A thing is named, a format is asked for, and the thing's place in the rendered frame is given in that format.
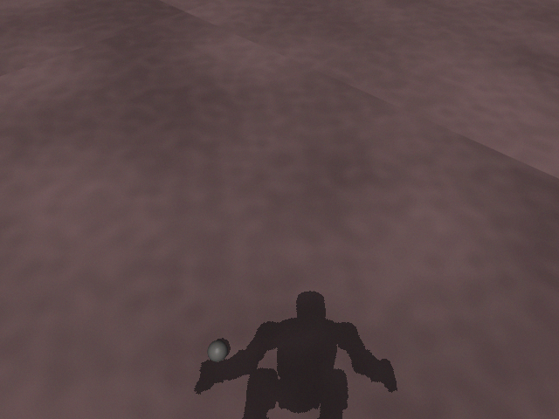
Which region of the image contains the ball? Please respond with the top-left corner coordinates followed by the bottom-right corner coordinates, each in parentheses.
top-left (207, 340), bottom-right (228, 362)

